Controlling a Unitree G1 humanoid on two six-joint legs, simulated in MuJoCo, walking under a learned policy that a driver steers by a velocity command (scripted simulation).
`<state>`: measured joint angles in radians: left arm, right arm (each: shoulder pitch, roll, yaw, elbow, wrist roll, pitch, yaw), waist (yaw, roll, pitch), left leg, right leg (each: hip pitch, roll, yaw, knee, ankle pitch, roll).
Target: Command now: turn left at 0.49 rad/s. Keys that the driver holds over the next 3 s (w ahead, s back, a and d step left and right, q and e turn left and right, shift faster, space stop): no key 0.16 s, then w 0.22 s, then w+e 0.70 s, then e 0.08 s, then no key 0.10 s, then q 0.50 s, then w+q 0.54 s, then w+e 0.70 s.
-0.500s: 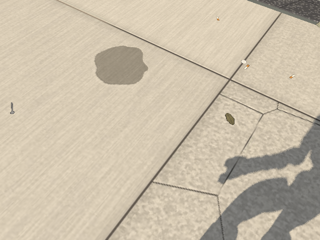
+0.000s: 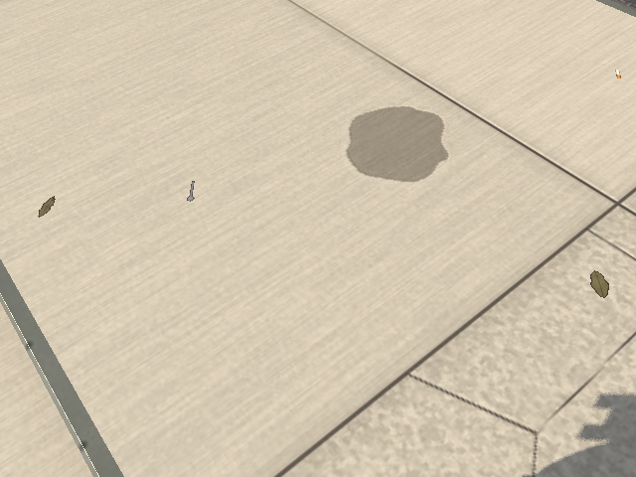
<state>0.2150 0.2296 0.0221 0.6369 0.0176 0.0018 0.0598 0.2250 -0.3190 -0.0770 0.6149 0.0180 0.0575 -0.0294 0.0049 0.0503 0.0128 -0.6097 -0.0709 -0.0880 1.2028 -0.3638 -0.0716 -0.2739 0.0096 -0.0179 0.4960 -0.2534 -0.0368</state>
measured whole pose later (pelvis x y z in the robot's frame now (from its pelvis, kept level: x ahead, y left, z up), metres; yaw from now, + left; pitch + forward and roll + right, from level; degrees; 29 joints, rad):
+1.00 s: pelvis +0.31 -0.10 +0.00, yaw -12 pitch +2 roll +0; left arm 0.28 0.28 0.05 0.68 -0.01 -0.06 -0.02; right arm 0.23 -0.31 -0.03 0.68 0.00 -0.11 0.00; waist 0.00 0.04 0.05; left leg -0.53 0.09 -0.06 1.21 -0.28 -0.01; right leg -0.32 0.10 0.01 0.46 -0.16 -0.10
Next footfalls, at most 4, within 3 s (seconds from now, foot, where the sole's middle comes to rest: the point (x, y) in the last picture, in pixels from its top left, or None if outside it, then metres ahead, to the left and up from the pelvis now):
0.22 left None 0.05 0.11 -0.77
0.82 right None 0.38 -0.18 -0.77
1.32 left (399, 371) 0.72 -0.10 -0.77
1.74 right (498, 411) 0.62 -0.31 -0.77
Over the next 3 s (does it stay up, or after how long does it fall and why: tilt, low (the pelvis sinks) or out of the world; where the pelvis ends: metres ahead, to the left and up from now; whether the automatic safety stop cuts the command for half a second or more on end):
stays up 1.09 -0.07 0.00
